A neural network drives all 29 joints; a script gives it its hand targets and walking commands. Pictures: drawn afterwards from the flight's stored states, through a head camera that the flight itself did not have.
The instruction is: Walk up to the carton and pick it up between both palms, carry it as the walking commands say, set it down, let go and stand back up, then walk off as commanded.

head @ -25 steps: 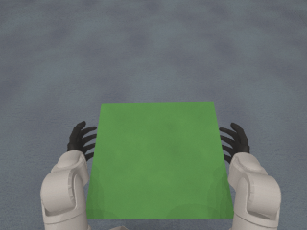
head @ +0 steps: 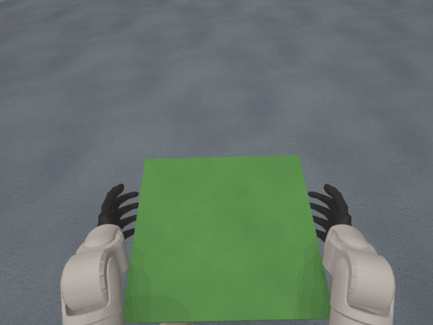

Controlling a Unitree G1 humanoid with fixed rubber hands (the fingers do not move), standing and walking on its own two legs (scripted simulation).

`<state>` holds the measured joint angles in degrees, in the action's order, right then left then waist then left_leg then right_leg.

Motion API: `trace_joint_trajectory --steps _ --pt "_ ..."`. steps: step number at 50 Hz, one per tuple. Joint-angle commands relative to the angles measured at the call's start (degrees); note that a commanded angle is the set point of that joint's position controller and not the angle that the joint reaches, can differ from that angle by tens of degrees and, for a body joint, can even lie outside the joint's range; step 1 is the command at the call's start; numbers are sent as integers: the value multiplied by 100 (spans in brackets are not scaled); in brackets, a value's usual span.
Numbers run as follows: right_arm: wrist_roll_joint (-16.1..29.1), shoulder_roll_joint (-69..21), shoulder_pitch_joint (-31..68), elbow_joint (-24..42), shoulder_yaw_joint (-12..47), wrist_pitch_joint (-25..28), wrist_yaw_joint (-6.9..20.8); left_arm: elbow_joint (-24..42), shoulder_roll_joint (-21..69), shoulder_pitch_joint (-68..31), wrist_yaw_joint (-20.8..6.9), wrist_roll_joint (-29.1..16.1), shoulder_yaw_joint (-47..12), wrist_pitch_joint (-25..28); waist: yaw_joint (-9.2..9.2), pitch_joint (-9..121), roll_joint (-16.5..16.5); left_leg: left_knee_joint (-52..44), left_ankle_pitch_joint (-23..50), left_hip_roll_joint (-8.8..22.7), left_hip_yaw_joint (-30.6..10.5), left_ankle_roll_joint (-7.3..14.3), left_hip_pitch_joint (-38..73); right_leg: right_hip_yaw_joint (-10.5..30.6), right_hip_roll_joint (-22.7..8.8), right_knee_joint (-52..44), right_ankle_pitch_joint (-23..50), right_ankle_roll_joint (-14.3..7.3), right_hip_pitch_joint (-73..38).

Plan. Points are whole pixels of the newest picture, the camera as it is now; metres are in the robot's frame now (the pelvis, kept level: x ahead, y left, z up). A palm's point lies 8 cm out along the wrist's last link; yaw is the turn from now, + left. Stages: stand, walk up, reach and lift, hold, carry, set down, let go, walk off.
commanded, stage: carry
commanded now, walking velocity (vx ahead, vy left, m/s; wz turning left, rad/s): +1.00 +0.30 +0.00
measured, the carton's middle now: (224, 241) +0.26 +0.02 +0.01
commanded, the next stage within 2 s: none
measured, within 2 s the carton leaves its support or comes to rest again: neither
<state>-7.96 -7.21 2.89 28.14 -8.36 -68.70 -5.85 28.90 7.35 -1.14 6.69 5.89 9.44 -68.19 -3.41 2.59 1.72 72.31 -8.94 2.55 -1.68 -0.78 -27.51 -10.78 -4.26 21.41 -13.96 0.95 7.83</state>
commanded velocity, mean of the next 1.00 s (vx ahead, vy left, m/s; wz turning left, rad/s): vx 1.00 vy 0.30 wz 0.00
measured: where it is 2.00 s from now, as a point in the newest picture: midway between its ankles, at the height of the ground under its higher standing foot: (184, 104)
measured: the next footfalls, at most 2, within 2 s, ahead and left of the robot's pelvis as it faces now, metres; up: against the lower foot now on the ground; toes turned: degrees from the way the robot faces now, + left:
left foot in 0.20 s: +0.40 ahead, +0.22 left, +0.00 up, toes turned +4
right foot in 0.58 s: +0.70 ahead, +0.04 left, +0.00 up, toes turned -11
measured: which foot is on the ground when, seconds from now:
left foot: up 0.00-0.18, down 0.20-0.62, up 0.64-0.96, down 0.98-1.00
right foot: down 0.00-0.22, up 0.24-0.56, down 0.58-1.00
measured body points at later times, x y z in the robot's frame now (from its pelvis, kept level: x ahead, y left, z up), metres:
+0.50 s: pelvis +0.46 +0.15 -0.01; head +0.46 +0.14 +0.44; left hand +0.74 +0.29 +0.09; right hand +0.68 -0.08 +0.09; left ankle +0.36 +0.22 -0.75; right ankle +0.53 +0.02 -0.72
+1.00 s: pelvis +0.92 +0.25 -0.03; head +0.93 +0.24 +0.42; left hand +1.19 +0.41 +0.07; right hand +1.16 +0.05 +0.07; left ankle +1.06 +0.37 -0.75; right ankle +0.68 +0.07 -0.72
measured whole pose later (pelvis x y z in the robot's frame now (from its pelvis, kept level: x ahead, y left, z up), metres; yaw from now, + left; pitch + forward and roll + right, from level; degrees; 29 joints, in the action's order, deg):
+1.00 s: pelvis +0.92 +0.25 -0.03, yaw -6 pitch +0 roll +2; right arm -5.8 -7.3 4.0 32.9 -7.1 -67.1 -7.4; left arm 34.5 7.2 -2.4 5.9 4.7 11.2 -67.5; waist 0.3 -0.9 -0.2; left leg 29.7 -2.3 4.2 10.7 0.6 -25.7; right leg -7.6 -16.0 34.1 -24.4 6.0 -5.1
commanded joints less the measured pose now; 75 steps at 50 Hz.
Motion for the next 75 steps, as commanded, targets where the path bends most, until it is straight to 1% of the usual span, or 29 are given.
trace_joint_trajectory --steps 1,7,10,11,12,14,16,24,29,30,31,32,33,35,38,42,45,48,49,50,51,54,63,68,69,70,71,72,75 --pt "2066 -4973 2268 157 4231 107 1174 413 4980 -2757 -1565 -2634 -4857 -37 292 160 -652 -1940 100 520 211 -182 -812 1148 -1356 -1458 790 -290 -847" --pt "2202 -4872 2173 697 4429 66 1068 699 4438 -2337 -1476 -2440 -4463 -63 309 491 -1499 -4794 1268 -37 1448 -26 1148 -205 -1137 -934 4826 80 -1290" --pt "2424 -4850 2347 854 4527 17 1036 971 4285 -2578 -1415 -2303 -4343 -108 708 1873 -785 -4447 -56 -235 1783 56 3879 -588 -700 2555 3557 85 -91" --pt "2361 -4751 2516 700 4469 -31 1034 760 4218 -2582 -1433 -2184 -4238 -170 621 1743 210 -5104 -1992 627 197 209 3643 -621 -194 3902 1880 45 887" --pt "2425 -4812 2634 662 4468 -47 1095 841 4370 -2596 -1440 -2138 -4424 -220 581 1927 1954 -5885 -2639 1561 -2461 989 4458 107 594 5471 -1047 74 2883" --pt "2462 -5026 2765 817 4581 10 1188 497 4880 -2740 -1486 -2254 -4703 -145 543 1746 928 -5284 -221 1417 -1424 873 3651 1333 -122 6307 -1062 -254 3070" --pt "2592 -5298 2630 704 4678 74 1275 520 5123 -2717 -1434 -2201 -4657 -37 496 1799 329 -5475 -113 1433 -1053 760 3458 1235 -506 5267 -435 -142 2936" --pt "2589 -4968 2385 714 4726 113 1355 460 4907 -2168 -1296 -1838 -4465 40 549 599 502 -6329 936 795 499 963 3126 191 -100 1438 90 -46 2180" --pt "2453 -4520 2455 749 4472 -78 1325 395 4681 -2104 -1240 -1875 -4372 -116 213 1165 507 -4243 4699 574 1369 492 2399 -248 423 507 740 -325 -657" --pt "2441 -4398 2618 791 4480 -138 1347 296 4628 -1877 -1217 -1809 -4279 -132 -72 1420 99 -2562 4468 362 1381 311 1413 454 73 411 114 -470 -1785" --pt "2520 -4452 2779 897 4613 -193 1349 386 4600 -2035 -1219 -1849 -4323 -110 -109 1263 -1243 -653 2888 -347 1041 16 -322 3604 -1347 -493 -1868 -1281 -2149" --pt "2338 -4571 2575 702 4567 -211 1317 329 4616 -2292 -1260 -1966 -4383 -133 215 1310 -1637 839 -568 -731 -99 19 -1097 5155 -2145 -1161 -894 -1574 -2078" --pt "2393 -4718 2648 681 4609 -177 1302 444 4635 -2471 -1281 -2037 -4334 -103 249 1335 -1008 1347 -624 -337 -803 209 -1239 4498 -2061 -875 474 -1411 -2056" --pt "2244 -4895 2294 470 4425 -98 1241 503 4903 -2534 -1421 -2300 -4539 -99 247 1255 -490 770 89 181 -723 109 -1230 3158 -1816 -869 598 -970 -1715" --pt "1999 -4951 1980 -1 4204 61 1179 278 4982 -2600 -1568 -2590 -4719 -70 313 628 -657 -934 236 347 -92 -128 -1121 1723 -1352 -1090 906 -337 -1427" --pt "2050 -4980 2037 314 4318 150 1077 657 4587 -2597 -1552 -2633 -4674 -26 277 -125 -1191 -4039 292 229 922 -183 -90 498 -1123 -1604 2105 -95 -779" --pt "2152 -4893 2073 726 4414 129 1031 806 4385 -2281 -1514 -2541 -4494 -34 255 411 -1491 -4837 1270 -116 1417 -61 948 -20 -1128 -1037 4747 87 -1333" --pt "2339 -4850 2138 889 4531 64 1004 1098 4297 -2412 -1447 -2421 -4421 -77 523 1657 -1143 -4610 375 -268 1653 127 3271 -364 -863 1598 4338 112 -749" --pt "2417 -4875 2345 934 4589 25 1017 1027 4231 -2532 -1448 -2339 -4339 -115 606 1898 -725 -4429 -636 -47 1363 65 3870 -352 -680 2955 3284 69 0" --pt "2357 -4799 2476 702 4502 -21 1040 874 4266 -2497 -1463 -2229 -4320 -184 512 1849 840 -5403 -2498 1175 -1215 591 4095 -293 128 4447 850 140 1691" --pt "2423 -4882 2479 753 4533 -24 1088 850 4396 -2601 -1492 -2249 -4389 -199 578 1943 1782 -6004 -2624 1736 -2743 1191 4437 544 452 5974 -1171 -4 3045" --pt "2564 -5336 2708 817 4664 94 1240 650 5128 -2770 -1487 -2331 -4704 -39 512 1743 351 -5496 -363 1378 -1071 820 3565 1351 -409 5673 -524 -222 2965" --pt "2588 -4905 2386 662 4652 103 1380 403 4889 -2181 -1265 -1819 -4461 11 516 525 592 -6439 1110 686 703 874 3047 145 4 1302 258 -38 1962" --pt "2447 -4526 2479 688 4439 -89 1338 258 4669 -2104 -1235 -1839 -4260 -149 142 1173 424 -3927 4609 512 1470 418 2230 -169 481 482 737 -314 -968" --pt "2477 -4438 2708 789 4498 -139 1373 187 4647 -1942 -1213 -1766 -4172 -141 -137 1348 -136 -2048 4336 255 1407 234 1124 986 -102 285 -278 -569 -1936" --pt "2529 -4484 2897 886 4612 -178 1373 283 4618 -2224 -1229 -1842 -4218 -108 -68 1188 -1449 -380 1742 -598 876 -9 -577 4160 -1525 -663 -1770 -1426 -2257" --pt "2362 -4667 2664 652 4555 -177 1338 326 4670 -2485 -1268 -1998 -4334 -120 211 1318 -1435 1035 -579 -654 -362 86 -993 5141 -2125 -1133 -834 -1549 -2030" --pt "2387 -4831 2643 606 4551 -143 1320 411 4712 -2521 -1309 -2056 -4304 -84 239 1437 -1034 1436 -512 -274 -917 223 -1124 4527 -2052 -912 164 -1394 -1992" --pt "2118 -4942 2150 251 4265 9 1245 412 4999 -2660 -1503 -2459 -4548 -70 284 1083 -630 268 123 280 -428 -26 -1181 2573 -1525 -898 592 -607 -1529"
